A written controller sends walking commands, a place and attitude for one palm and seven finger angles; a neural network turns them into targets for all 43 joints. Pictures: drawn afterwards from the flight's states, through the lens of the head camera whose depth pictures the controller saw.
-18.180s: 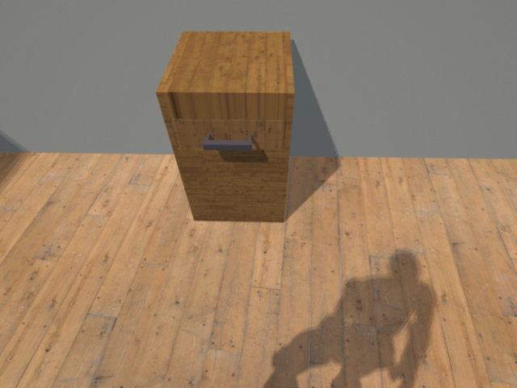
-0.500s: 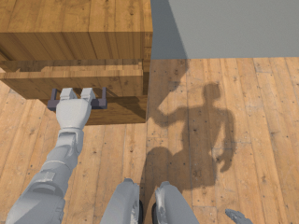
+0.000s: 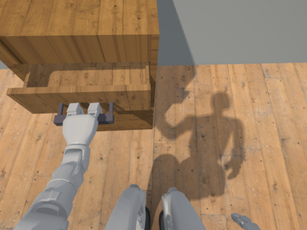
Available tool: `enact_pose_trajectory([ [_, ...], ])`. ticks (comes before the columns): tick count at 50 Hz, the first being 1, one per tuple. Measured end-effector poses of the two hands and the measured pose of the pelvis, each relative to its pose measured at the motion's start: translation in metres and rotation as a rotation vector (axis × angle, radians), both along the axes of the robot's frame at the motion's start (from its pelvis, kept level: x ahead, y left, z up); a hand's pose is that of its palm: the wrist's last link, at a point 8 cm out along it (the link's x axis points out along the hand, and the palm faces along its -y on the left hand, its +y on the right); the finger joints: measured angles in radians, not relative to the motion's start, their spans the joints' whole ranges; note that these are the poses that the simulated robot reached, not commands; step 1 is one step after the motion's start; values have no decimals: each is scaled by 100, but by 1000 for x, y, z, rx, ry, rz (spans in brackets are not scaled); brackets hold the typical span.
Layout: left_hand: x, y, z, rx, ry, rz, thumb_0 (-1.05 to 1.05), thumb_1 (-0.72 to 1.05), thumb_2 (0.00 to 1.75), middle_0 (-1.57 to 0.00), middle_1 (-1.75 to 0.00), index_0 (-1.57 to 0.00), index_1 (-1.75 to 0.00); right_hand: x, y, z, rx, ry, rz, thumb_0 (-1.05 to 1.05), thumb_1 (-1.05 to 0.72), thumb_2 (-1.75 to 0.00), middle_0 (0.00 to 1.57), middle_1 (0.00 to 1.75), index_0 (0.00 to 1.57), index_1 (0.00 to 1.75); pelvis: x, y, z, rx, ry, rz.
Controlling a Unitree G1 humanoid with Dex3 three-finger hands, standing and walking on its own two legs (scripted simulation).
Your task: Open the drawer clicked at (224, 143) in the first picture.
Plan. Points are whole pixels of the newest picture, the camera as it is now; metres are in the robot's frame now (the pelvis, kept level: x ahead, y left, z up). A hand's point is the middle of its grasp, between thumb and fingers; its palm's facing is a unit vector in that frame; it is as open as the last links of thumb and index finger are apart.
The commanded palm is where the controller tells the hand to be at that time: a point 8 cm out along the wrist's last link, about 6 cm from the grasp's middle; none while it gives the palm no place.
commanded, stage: pull the drawer open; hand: left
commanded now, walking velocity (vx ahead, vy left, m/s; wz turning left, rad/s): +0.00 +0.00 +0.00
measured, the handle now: (85, 112) +0.43 +0.22 -0.08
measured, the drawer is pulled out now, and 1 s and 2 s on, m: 0.10 0.15 0.20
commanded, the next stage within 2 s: none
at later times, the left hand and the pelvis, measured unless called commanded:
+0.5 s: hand (87, 144) +0.34 +0.21 -0.10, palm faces -0.06 -0.08 -0.99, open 5.9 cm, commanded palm +0.30 +0.20 -0.04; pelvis +0.00 +0.00 +0.00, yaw +0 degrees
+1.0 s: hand (86, 152) +0.32 +0.20 -0.09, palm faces -0.07 -0.09 -0.99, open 6.0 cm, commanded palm +0.28 +0.20 -0.04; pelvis +0.01 -0.01 +0.00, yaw +1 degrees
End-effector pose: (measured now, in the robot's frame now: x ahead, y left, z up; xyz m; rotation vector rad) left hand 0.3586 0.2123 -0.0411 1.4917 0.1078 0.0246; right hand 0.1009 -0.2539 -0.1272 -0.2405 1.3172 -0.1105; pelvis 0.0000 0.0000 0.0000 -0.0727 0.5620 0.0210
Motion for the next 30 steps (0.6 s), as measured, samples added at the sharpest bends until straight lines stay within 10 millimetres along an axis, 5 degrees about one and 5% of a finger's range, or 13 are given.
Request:
enact_pose_trajectory([
  [30, -41, -4, 1, -6, 13, 6, 3, 70, 74, -29, -135, -39, -132, 40, 5, 2, 19, -90, 54, 1, -91, -90, 20, 30, 20, 30, 5, -6, 3, 18, -11, -4],
])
